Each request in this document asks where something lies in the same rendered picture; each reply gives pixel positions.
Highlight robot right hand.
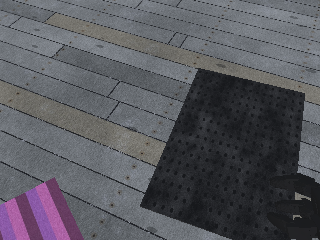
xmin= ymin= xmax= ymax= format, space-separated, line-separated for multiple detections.
xmin=267 ymin=173 xmax=320 ymax=240

